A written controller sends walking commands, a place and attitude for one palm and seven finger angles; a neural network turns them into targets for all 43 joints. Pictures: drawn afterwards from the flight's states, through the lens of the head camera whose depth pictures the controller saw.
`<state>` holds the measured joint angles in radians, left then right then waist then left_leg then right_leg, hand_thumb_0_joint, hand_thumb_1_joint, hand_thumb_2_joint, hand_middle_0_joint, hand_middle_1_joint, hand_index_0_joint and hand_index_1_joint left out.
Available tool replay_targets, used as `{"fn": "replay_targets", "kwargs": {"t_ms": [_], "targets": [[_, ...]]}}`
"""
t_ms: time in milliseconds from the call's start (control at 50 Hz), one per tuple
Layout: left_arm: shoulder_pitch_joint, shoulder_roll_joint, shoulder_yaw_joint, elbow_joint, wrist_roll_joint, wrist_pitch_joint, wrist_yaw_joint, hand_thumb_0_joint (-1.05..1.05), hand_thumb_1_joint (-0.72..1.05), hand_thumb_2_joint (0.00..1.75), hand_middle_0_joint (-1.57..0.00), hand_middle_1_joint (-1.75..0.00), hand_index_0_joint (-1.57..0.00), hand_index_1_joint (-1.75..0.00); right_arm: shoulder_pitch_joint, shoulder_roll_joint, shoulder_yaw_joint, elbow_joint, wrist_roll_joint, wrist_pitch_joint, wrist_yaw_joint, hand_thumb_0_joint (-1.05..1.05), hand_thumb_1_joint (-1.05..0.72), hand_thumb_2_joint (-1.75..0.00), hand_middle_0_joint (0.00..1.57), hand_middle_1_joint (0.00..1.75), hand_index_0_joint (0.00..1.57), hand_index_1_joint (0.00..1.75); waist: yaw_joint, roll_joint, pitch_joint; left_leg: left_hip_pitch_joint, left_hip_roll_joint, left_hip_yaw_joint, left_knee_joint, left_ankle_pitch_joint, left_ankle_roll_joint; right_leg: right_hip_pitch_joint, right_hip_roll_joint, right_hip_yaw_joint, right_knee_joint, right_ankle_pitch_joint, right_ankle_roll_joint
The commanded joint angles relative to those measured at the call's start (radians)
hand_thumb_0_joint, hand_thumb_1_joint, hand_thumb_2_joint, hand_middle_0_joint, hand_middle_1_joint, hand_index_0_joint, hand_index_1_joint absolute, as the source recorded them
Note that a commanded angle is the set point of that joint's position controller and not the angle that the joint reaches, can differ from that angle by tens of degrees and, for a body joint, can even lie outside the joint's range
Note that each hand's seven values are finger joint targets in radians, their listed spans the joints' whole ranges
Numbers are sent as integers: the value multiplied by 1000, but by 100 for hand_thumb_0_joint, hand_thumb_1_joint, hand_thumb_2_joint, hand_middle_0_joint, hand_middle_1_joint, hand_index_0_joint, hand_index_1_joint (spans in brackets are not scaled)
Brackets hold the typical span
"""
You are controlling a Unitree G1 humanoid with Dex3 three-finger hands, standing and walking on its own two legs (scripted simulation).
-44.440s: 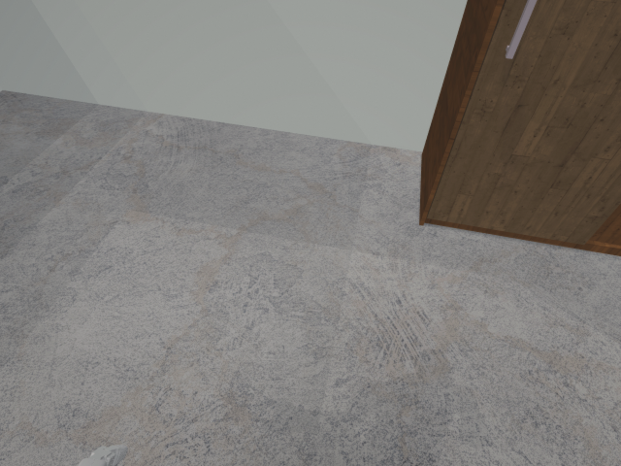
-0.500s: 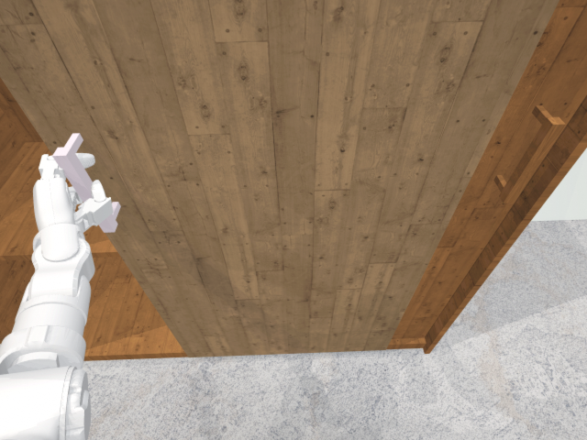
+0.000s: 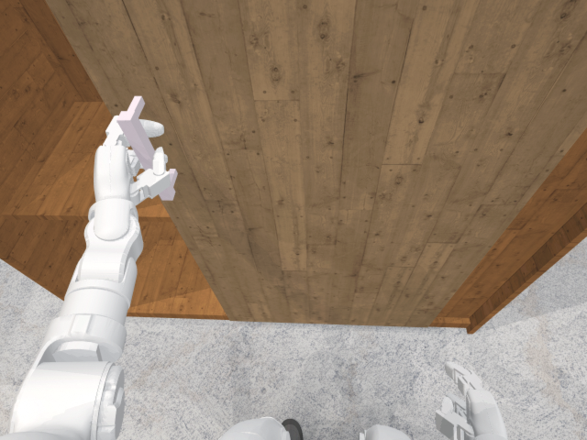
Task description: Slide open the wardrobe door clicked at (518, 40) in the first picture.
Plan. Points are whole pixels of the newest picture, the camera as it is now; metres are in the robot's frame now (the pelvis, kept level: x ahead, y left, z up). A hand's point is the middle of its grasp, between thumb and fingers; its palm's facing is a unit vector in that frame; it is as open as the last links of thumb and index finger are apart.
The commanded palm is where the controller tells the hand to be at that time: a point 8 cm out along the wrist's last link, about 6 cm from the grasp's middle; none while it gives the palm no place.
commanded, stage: stop walking and hold the door there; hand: left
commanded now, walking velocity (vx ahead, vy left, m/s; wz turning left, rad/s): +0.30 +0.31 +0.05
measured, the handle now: (153, 152) +0.47 +0.26 +0.11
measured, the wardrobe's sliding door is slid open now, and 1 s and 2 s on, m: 0.49 0.49 0.49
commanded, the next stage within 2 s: loosen the grip on the handle in 1.22 s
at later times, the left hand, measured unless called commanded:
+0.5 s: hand (162, 172) +0.42 +0.23 +0.11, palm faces +0.16 -0.98 -0.11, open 5.6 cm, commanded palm +0.40 +0.25 +0.10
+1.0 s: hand (159, 173) +0.42 +0.23 +0.11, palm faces +0.09 -0.99 -0.12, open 5.7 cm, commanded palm +0.39 +0.25 +0.10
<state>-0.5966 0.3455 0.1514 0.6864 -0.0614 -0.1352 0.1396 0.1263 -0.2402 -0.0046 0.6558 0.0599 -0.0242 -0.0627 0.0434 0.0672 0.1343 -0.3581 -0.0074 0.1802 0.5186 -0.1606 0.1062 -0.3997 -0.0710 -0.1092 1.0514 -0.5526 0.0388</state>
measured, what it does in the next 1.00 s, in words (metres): steps on the spot: right foot, then left foot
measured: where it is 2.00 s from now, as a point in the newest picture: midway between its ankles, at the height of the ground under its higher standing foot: outside the picture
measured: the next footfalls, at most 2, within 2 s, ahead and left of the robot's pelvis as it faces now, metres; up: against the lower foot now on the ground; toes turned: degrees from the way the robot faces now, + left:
right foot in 0.12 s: -0.03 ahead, -0.08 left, +0.00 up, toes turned -11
left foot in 0.40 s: +0.12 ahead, +0.29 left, +0.00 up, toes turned +10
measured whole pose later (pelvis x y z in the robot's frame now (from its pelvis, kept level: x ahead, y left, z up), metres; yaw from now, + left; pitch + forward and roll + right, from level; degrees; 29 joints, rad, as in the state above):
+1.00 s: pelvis +0.03 +0.09 +0.01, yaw +4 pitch -2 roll -1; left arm -0.54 0.16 -0.07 0.46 -0.07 -0.12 0.10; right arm 0.15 -0.20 0.01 0.64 0.03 -0.06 -0.04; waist 0.07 0.02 0.16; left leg -0.22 0.08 0.09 0.53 -0.27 -0.02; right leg -0.32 -0.02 -0.04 0.70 -0.36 0.02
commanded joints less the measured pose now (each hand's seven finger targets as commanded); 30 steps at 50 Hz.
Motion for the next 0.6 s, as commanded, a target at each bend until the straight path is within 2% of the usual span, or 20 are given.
{"fn": "replay_targets", "kwargs": {"t_ms": [0, 60, 100, 120, 140, 160, 180, 240, 300, 320, 340, 360, 380, 420, 440, 460, 480, 520, 540, 580], "targets": [[-358, 91, -45, -228, 16, -42, -34, 0, 90, 90, -45, -140, -45, -140, -11, -138, -37, -103, -12, -34, 0, 0, -90, -90, 20, 30, 20, 30, -38, 81, -399, 230, 226, -201, -220, 14, 34, 122, -2, -54, -170, 1, -14], [-369, 108, -33, -242, 24, -53, -35, 0, 90, 90, -45, -140, -45, -140, -24, -123, -25, -114, -22, -36, 20, 0, -90, -90, 20, 30, 20, 30, 2, -14, -384, 67, 174, -189, -70, 5, -39, 380, -90, 15, -618, 202, -79], [-328, 195, 28, -178, 15, -51, -31, 0, 90, 90, -45, -140, -45, -140, -2, -147, -34, -120, -27, -24, 23, 0, -90, -90, 20, 30, 20, 30, 11, -427, -261, -382, 15, -156, 476, -353, -172, 523, -553, 659, -795, 571, -282], [-330, 165, 17, -160, -1, -44, -21, 0, 90, 90, -45, -140, -45, -140, -8, -181, -31, -96, -43, -35, 31, 0, -90, -90, 20, 30, 20, 30, 5, -288, -267, -390, 65, -277, 651, -317, -185, 501, -585, 536, -726, 820, -276], [-363, 179, 25, -177, 8, -42, -18, 0, 90, 90, -45, -140, -45, -140, 14, -184, -40, -74, -33, -37, 40, 0, -90, -90, 20, 30, 20, 30, -15, -279, -327, -394, 67, -306, 681, -309, -173, 545, -535, 441, -650, 938, -234], [-426, 65, -76, -290, 2, -54, -31, 0, 90, 90, -45, -140, -45, -140, -9, -131, -26, -93, -24, -50, 40, 0, -90, -90, 20, 30, 20, 30, -20, -342, -320, -441, 73, -275, 650, -308, -174, 644, -440, 322, -578, 1024, -181], [-429, 135, 4, -331, 14, -75, -20, 0, 90, 90, -45, -140, -45, -140, -14, -121, -20, -93, -27, -63, 35, 0, -90, -90, 20, 30, 20, 30, -16, -349, -295, -454, 83, -227, 579, -296, -170, 667, -393, 212, -562, 1042, -126], [-340, 143, 20, -324, 32, -101, -27, 0, 90, 90, -45, -140, -45, -140, -30, -101, -19, -74, -35, -50, 23, 0, -90, -90, 20, 30, 20, 30, -9, -270, -258, -274, 53, -77, 282, -229, -151, 567, -333, 65, -529, 1080, -76], [-371, 82, -8, -442, 29, -110, -46, 0, 90, 90, -45, -140, -45, -140, -37, -75, -30, -83, -37, -41, -8, 0, -90, -90, 20, 30, 20, 30, -23, -280, -370, 131, -58, 84, -14, -10, -132, 406, -205, -49, -350, 1090, -45], [-391, 28, -60, -505, 25, -117, -53, 0, 90, 90, -45, -140, -45, -140, -37, -71, -35, -85, -38, -40, -18, 0, -90, -90, 20, 30, 20, 30, -52, -216, -432, 311, -32, 116, -73, 143, -124, 307, -171, -75, -229, 973, -24], [-374, -43, -122, -535, 14, -124, -62, 0, 90, 90, -45, -140, -45, -140, -37, -99, -46, -94, -37, -45, -21, 0, -90, -90, 20, 30, 20, 30, -69, -58, -470, 467, 87, -24, -17, 303, -69, 155, -104, -72, -66, 672, -4], [-389, -118, -178, -608, -6, -134, -67, 0, 90, 90, -45, -140, -45, -140, -10, -128, -50, -107, -24, -56, -15, 0, -90, -90, 20, 30, 20, 30, -82, 179, -565, 600, 324, -346, 8, 691, 58, -55, -13, -9, 163, 51, 13], [-391, -157, -211, -666, 1, -144, -67, 0, 90, 90, -45, -140, -45, -140, 10, -130, -51, -95, -24, -70, -4, 0, -90, -90, 20, 30, 20, 30, -86, 186, -594, 581, 414, -463, -31, 703, 121, -56, 15, 98, 238, -127, -5], [-315, -295, -329, -516, 14, -122, -103, 0, 90, 90, -45, -140, -45, -140, 50, -144, -80, -95, -10, -82, 13, 0, -90, -90, 20, 30, 20, 30, -95, -78, -323, 292, 407, -406, -106, 345, 99, -99, -13, 123, 101, -34, 2], [-231, -260, -296, -494, -5, -102, -96, 0, 90, 90, -45, -140, -45, -140, 2, -126, -70, -73, -17, -82, -6, 0, -90, -90, 20, 30, 20, 30, -63, 105, -338, 326, 395, -349, -76, 356, 109, -78, -23, 104, -20, -25, 9], [-263, -97, -164, -548, 7, -97, -77, 0, 90, 90, -45, -140, -45, -140, 9, -118, -52, -73, -25, -74, -7, 0, -90, -90, 20, 30, 20, 30, -58, 251, -358, 271, 375, -299, -40, 381, 95, -7, -25, 91, -125, -23, 1], [-333, -107, -192, -608, 20, -101, -76, 0, 90, 90, -45, -140, -45, -140, -2, -101, -39, -83, -29, -77, 2, 0, -90, -90, 20, 30, 20, 30, -55, 291, -375, 229, 340, -249, 3, 336, 59, 65, -10, 76, -215, 15, -7], [-382, -167, -249, -595, 21, -101, -86, 0, 90, 90, -45, -140, -45, -140, 0, -91, -38, -89, -21, -89, 11, 0, -90, -90, 20, 30, 20, 30, -46, 194, -397, 166, 286, -187, 105, 179, -4, 190, 16, 66, -419, 225, -12], [-380, -132, -241, -593, 24, -95, -88, 0, 90, 90, -45, -140, -45, -140, 23, -92, -39, -90, -18, -94, 10, 0, -90, -90, 20, 30, 20, 30, -54, 14, -392, 141, 235, -165, 171, 86, -40, 217, -5, 107, -516, 335, -19], [-336, -49, -166, -503, 21, -64, -79, 0, 90, 90, -45, -140, -45, -140, 7, -63, -29, -124, -18, -91, 4, 0, -90, -90, 20, 30, 20, 30, -52, -461, -360, -29, 30, -106, 428, -304, -137, 225, -215, 416, -635, 704, -131]]}}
